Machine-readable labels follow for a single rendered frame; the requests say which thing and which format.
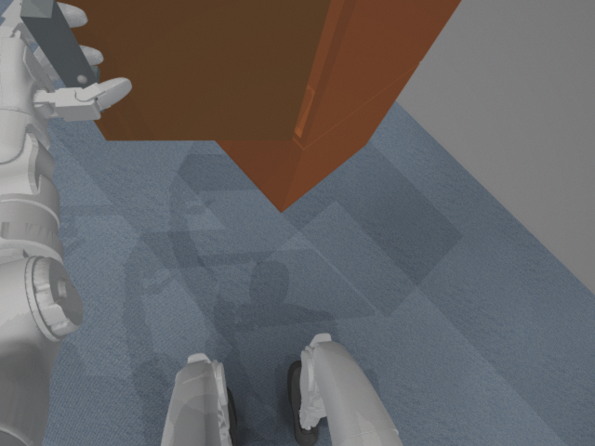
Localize left robot upper arm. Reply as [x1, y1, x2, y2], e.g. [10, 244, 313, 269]
[0, 256, 84, 446]

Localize handle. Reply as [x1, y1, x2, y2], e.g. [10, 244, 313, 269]
[20, 0, 105, 112]

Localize robot right thigh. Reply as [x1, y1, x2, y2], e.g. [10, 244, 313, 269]
[301, 341, 403, 446]

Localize robot right shin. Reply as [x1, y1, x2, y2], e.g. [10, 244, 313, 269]
[299, 333, 332, 428]

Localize robot left forearm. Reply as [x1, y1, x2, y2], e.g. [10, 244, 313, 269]
[0, 110, 63, 265]

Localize left robot hand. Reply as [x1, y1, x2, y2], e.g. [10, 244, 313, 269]
[0, 0, 132, 129]

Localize cupboard door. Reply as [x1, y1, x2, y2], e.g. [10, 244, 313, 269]
[56, 0, 331, 141]

